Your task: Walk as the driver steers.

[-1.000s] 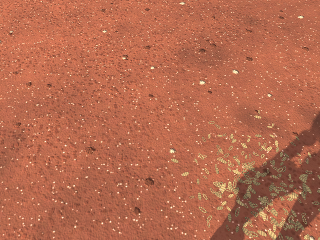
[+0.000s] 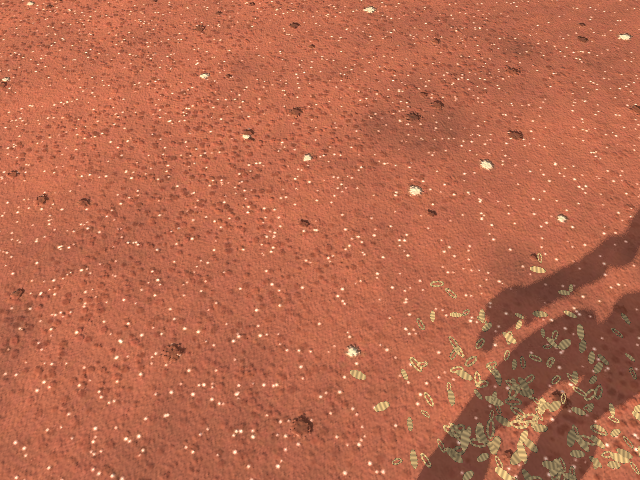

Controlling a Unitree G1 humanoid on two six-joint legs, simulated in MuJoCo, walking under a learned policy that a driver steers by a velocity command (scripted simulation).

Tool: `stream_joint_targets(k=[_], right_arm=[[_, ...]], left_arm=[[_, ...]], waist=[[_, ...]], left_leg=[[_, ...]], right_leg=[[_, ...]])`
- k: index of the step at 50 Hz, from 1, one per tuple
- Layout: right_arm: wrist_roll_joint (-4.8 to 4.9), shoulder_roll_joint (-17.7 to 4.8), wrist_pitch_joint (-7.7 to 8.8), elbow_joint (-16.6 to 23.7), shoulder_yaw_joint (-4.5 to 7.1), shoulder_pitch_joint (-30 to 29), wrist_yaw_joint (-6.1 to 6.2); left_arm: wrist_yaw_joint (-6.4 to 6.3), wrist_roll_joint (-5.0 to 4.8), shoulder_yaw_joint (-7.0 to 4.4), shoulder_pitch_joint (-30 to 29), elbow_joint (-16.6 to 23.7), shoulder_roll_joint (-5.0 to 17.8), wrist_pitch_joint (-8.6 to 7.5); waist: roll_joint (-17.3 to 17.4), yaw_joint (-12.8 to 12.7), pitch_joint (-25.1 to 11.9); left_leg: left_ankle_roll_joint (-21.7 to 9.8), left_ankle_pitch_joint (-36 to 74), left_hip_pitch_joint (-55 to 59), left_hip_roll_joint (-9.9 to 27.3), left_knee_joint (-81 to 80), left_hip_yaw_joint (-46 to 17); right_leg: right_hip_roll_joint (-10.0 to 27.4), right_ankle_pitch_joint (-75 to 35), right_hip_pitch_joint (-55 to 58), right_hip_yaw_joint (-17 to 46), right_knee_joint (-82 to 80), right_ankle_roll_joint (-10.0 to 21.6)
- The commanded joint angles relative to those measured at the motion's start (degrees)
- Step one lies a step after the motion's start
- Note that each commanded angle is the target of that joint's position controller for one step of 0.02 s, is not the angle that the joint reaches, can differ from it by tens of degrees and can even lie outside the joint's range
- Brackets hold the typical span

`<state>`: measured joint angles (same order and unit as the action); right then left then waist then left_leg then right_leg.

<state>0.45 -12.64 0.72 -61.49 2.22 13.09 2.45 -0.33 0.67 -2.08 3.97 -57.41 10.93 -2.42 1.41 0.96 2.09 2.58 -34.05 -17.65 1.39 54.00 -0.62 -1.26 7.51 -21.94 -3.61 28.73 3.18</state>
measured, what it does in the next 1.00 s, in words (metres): walks ahead: left foot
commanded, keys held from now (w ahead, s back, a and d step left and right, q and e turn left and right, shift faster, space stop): no key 0.64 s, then w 0.36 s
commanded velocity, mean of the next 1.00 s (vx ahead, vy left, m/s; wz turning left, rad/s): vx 0.10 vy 0.00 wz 0.00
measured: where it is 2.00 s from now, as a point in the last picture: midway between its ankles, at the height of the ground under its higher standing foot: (338, 400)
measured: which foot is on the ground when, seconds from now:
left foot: up 0.00-0.10, down 0.12-0.92, up 0.94-1.00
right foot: down 0.00-1.00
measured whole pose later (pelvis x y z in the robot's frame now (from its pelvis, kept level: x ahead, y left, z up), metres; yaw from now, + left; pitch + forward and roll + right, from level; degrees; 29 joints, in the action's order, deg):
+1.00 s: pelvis +0.14 -0.02 +0.00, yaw -1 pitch +0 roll +0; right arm 2.4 -13.5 4.5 -61.0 3.6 20.1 1.0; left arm 0.9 -1.0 -4.1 12.7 -62.4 13.0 -6.3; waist 2.1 -0.7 0.6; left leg -1.9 -25.6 -17.4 1.4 62.2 -2.2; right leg -0.6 18.6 -15.7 -5.0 34.2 3.5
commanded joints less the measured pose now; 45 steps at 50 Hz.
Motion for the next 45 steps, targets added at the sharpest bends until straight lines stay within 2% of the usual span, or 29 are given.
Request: stream_joint_targets(k=[1,2,4,5,6,7,8,9,10,12,14,19,26,32,33,34,35,36,37,38,40,42,43,44,45], right_arm=[[-0.37,-2.4,-1.20,-0.2,0.76,6.4,1.09],[-0.48,-2.0,-1.24,-0.5,0.66,6.7,1.14],[-0.81,-1.6,-1.37,-1.8,0.63,8.5,0.70],[-1.50,-2.2,-1.59,-1.8,0.70,8.1,0.34],[-2.24,-3.5,-1.78,-1.0,0.72,7.0,0.17],[-1.94,-6.1,-1.77,-0.2,1.00,5.5,0.31],[-1.29,-6.3,-1.28,-0.4,1.02,4.0,0.30],[-1.14,-5.0,-0.50,-0.1,0.74,2.3,0.27],[-1.21,-4.8,0.21,-0.1,0.75,1.3,0.20],[-1.08,-4.5,1.39,0.1,0.81,1.0,-0.06],[-0.78,-4.1,1.78,-0.4,0.73,3.0,-0.22],[-0.66,-3.9,1.40,-0.7,0.56,5.2,-0.36],[-0.59,-3.4,0.95,-0.6,0.37,6.0,-0.46],[-0.64,-3.0,0.68,-0.5,0.29,6.2,-0.45],[-0.55,-2.6,0.58,-1.2,0.30,7.6,-0.41],[-0.14,-3.6,0.40,-1.4,0.70,8.0,-0.33],[0.26,-5.1,0.32,-1.0,1.23,7.9,-0.21],[0.61,-6.6,0.55,-0.6,1.71,8.7,-0.09],[1.04,-8.3,1.10,-0.4,2.29,9.9,-0.02],[1.18,-9.4,1.90,-0.3,2.77,10.1,0.07],[0.51,-8.1,3.56,0.0,2.71,10.5,-0.12],[1.05,-7.6,4.04,0.8,2.73,9.1,-0.66],[1.39,-7.8,3.83,1.4,2.76,7.2,-0.95],[1.50,-8.2,3.52,1.9,2.81,5.2,-1.25],[1.11,-8.5,3.51,2.4,2.79,4.7,-1.41]], left_arm=[[-0.85,0.70,-1.33,-3.3,2.9,7.9,0.14],[-1.12,0.62,-1.30,-3.0,2.8,7.7,0.37],[-1.46,-0.55,-1.31,-3.1,2.5,7.7,0.88],[-1.49,-1.20,-1.17,-1.8,1.9,7.0,1.04],[-1.41,-1.14,-1.00,-0.1,1.1,6.3,1.11],[-1.48,-0.79,-1.25,1.1,1.0,6.7,1.39],[-1.71,-0.51,-1.16,1.2,1.2,5.9,1.49],[-1.87,-0.29,-1.10,1.5,0.9,5.7,1.35],[-1.95,-0.28,-1.17,2.5,0.5,5.8,1.21],[-1.95,-0.28,-1.27,3.8,-0.4,6.3,0.99],[-1.67,-0.48,-1.22,4.1,-1.0,6.0,0.89],[-1.40,-0.85,-1.21,4.4,-1.9,6.0,1.15],[-1.71,-1.04,-1.29,5.0,-3.2,6.5,1.91],[-1.96,-1.08,-1.40,4.5,-3.9,6.8,2.37],[-1.94,-1.08,-1.28,5.4,-4.7,6.1,2.47],[-1.91,-1.36,-1.41,5.5,-4.9,6.1,2.57],[-1.86,-1.59,-1.58,4.9,-4.8,6.2,2.48],[-1.73,-1.62,-1.63,2.9,-3.9,6.2,1.98],[-1.43,-1.93,-1.53,0.3,-2.5,5.8,1.06],[-1.01,-2.27,-1.31,-1.9,-1.3,5.1,0.00],[-0.10,-2.70,-1.48,-3.2,-0.1,5.4,-1.78],[0.75,-3.05,-1.62,-2.4,0.1,5.7,-2.88],[1.03,-3.06,-1.81,0.1,-0.8,5.3,-3.11],[1.17,-2.98,-2.25,5.6,-3.3,5.1,-3.09],[1.10,-2.65,-3.33,12.5,-6.0,6.5,-2.75]], waist=[[-8.0,1.7,-4.7],[-7.9,1.9,-5.4],[-7.4,3.3,-5.9],[-6.6,3.2,-5.0],[-4.7,2.3,-2.6],[-1.5,0.3,0.5],[2.9,-0.9,2.4],[4.4,-1.4,2.8],[5.2,-2.0,2.3],[3.6,-2.1,0.8],[1.3,-1.4,-0.8],[-0.5,-0.7,-2.7],[-1.2,-0.8,-2.6],[-0.9,-0.9,-1.7],[-0.5,-0.8,-2.9],[0.8,-0.7,-1.7],[3.1,-0.5,0.5],[5.3,0.5,3.6],[7.6,1.5,6.8],[8.6,1.9,9.7],[7.8,1.8,10.9],[5.9,0.6,8.9],[5.2,-1.2,7.3],[5.0,-3.8,5.1],[4.5,-6.5,2.0]], left_leg=[[0.3,3.4,1.4,2.0,-7.1,-0.3],[-0.1,6.9,3.8,1.6,-11.1,0.3],[-1.4,18.8,10.2,0.3,-21.0,2.4],[-2.3,21.5,12.0,0.1,-24.2,2.7],[-3.7,21.3,11.3,2.0,-27.2,0.7],[-5.3,12.2,4.8,3.8,-29.9,-1.3],[-6.1,3.4,-3.2,3.5,-32.3,-2.1],[-5.5,2.4,-6.3,3.4,-34.7,-2.4],[-4.6,4.6,-6.7,3.5,-35.5,-2.5],[-3.7,10.8,-4.0,3.3,-34.6,-2.2],[-3.9,16.3,-0.9,2.8,-33.0,-1.6],[-4.3,24.3,2.4,2.1,-31.0,-0.6],[-4.3,29.4,3.6,1.8,-30.4,0.0],[-4.3,29.8,3.8,1.5,-30.8,0.3],[-4.7,23.6,4.5,1.2,-31.6,0.6],[-5.9,14.2,3.8,1.4,-32.7,-0.4],[-8.1,3.3,3.0,3.1,-34.7,-3.3],[-10.7,-6.3,3.4,6.9,-38.0,-8.9],[-13.7,-11.8,4.8,12.4,-42.0,-16.2],[-16.1,-11.6,5.2,16.9,-44.0,-22.0],[-17.2,-0.3,11.0,19.7,-42.8,-23.6],[-15.0,8.4,13.1,17.5,-40.3,-18.1],[-13.3,10.2,9.6,14.8,-38.9,-13.7],[-11.7,13.0,3.0,11.8,-36.4,-9.4],[-10.4,21.0,-2.4,8.9,-31.3,-6.1]], right_leg=[[12.9,3.3,1.1,15.1,-14.3,8.1],[12.2,5.4,0.4,14.1,-14.4,8.0],[10.7,13.9,-2.1,12.1,-14.1,6.5],[9.5,20.0,-3.6,11.1,-14.2,4.4],[8.2,24.3,-4.9,10.1,-13.6,1.7],[5.7,24.1,-3.1,7.4,-12.5,-0.3],[3.5,18.3,3.2,4.7,-10.2,-1.6],[3.2,12.9,7.8,4.4,-7.2,-1.7],[3.0,9.0,10.1,4.0,-5.4,-1.2],[3.1,3.2,10.9,3.9,-3.8,-0.2],[3.5,-1.0,10.9,4.0,-3.3,0.2],[3.8,-7.7,12.1,4.0,-1.8,0.1],[4.0,-11.0,13.2,4.2,-0.7,-0.2],[4.1,-10.7,13.5,4.3,-0.9,-0.5],[3.2,-4.8,13.8,3.2,-0.4,-0.5],[1.4,5.1,12.2,1.4,1.5,-0.5],[-0.4,15.6,8.4,-0.5,4.4,-0.6],[-1.1,20.3,2.2,-1.6,8.1,-0.7],[-0.7,19.7,-4.1,-1.9,12.3,-0.2],[1.5,18.1,-8.3,0.0,16.1,0.6],[4.8,21.3,-16.3,2.9,20.5,1.9],[5.7,21.1,-13.8,2.4,14.2,2.5],[4.2,16.7,-5.8,0.0,8.2,2.3],[1.1,9.0,6.7,-3.3,3.8,1.7],[-1.7,5.9,17.9,-4.4,3.8,1.3]])
Velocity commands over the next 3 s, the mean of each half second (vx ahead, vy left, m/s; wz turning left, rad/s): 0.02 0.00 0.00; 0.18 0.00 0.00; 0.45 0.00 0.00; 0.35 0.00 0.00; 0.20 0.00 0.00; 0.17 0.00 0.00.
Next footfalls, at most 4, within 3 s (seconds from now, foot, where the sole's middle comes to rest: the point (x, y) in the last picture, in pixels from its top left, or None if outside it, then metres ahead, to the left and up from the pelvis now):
0.12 left None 0.05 0.14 -0.77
1.44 left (286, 442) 0.56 0.11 -0.77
1.92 right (385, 334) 0.81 -0.12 -0.77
2.24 left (284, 363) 0.74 0.12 -0.77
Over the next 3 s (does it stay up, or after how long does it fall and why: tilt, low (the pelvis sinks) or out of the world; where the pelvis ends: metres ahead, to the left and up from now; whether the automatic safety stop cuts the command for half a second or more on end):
stays up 0.88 -0.04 0.00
